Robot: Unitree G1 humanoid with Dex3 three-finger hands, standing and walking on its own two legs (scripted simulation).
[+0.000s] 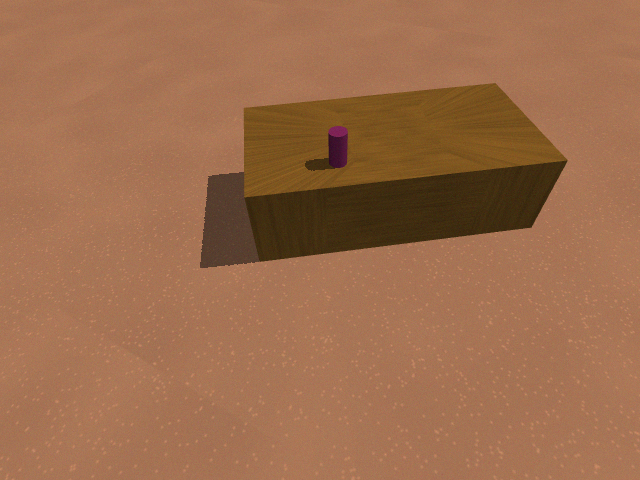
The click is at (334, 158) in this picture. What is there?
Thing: squat round
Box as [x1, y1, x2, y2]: [328, 126, 347, 167]
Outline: 334,126 330,128 328,131 329,163 334,167 341,167 346,163 347,130 341,126
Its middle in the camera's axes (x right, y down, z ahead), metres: +0.06 -0.32 +1.41
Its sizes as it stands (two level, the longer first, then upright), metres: 0.068 0.068 0.135
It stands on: a support 0.36 m high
